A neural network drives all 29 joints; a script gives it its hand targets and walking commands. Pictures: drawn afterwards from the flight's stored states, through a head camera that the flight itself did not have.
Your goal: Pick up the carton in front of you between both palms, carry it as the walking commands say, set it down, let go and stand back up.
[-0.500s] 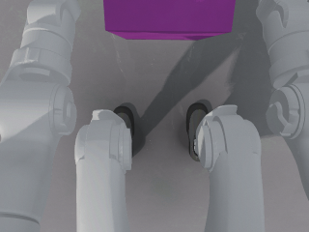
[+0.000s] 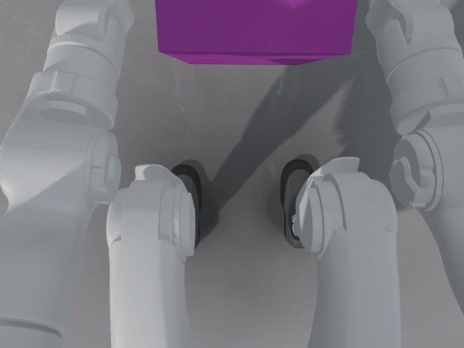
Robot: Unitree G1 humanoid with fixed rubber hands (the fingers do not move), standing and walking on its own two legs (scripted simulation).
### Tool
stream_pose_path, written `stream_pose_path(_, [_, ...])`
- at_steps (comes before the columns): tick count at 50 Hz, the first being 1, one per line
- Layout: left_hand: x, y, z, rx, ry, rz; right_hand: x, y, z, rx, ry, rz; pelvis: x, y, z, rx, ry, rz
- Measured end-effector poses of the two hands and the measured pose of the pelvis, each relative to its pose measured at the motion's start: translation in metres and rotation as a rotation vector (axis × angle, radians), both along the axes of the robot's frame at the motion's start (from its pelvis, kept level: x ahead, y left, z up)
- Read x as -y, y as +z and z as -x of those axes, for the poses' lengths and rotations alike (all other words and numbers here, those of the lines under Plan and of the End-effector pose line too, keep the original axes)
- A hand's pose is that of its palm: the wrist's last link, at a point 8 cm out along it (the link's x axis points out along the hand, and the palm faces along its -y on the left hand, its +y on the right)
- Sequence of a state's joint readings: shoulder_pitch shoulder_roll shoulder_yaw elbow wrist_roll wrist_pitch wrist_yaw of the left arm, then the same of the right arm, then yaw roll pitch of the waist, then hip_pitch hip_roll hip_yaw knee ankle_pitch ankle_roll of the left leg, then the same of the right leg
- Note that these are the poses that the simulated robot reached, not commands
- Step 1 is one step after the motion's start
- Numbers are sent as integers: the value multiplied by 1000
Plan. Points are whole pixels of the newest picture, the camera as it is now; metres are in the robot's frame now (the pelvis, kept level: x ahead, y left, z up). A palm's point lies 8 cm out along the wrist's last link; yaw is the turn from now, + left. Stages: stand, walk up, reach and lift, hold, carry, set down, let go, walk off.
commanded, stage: reach and lift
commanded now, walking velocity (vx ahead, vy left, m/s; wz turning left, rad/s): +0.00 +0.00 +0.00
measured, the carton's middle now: out of the picture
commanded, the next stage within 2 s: none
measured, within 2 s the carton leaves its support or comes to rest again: leaves its support in 0.40 s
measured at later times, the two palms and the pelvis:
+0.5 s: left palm out of the picture +0.55 +0.14 -0.14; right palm out of the picture +0.55 -0.16 -0.13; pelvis +0.01 +0.00 +0.00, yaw +0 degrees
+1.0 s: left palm out of the picture +0.50 +0.14 +0.06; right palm out of the picture +0.50 -0.16 +0.06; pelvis -0.01 +0.00 +0.12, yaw +1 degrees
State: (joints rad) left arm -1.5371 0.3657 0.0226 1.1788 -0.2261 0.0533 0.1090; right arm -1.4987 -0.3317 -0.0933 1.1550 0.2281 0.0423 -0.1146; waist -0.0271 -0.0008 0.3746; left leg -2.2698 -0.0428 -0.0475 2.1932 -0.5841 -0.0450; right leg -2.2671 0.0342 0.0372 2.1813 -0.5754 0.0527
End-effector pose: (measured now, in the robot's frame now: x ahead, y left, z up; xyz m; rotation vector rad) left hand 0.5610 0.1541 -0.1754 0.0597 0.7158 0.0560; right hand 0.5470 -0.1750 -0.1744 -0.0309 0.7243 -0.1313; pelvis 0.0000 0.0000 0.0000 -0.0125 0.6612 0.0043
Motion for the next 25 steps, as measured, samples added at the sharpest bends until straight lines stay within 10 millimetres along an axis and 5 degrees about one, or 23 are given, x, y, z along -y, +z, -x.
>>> stream_pose_path(3, [14, 1, -1, 2, -16, 17, -10, 1, -2, 1, 4, -7, 0, 2, 3, 11, -1, 0])
stream_pose_path(18, [13, 2, -1, -21, 8, 31, -9, 1, -2, -18, 1, -39, 1, -8, -5, 26, 1, -3])
stream_pose_path(25, [15, 39, 8, 19, 61, 20, -15, 42, 2, 21, -40, -11, 1, 0, -7, -12, 0, -3])
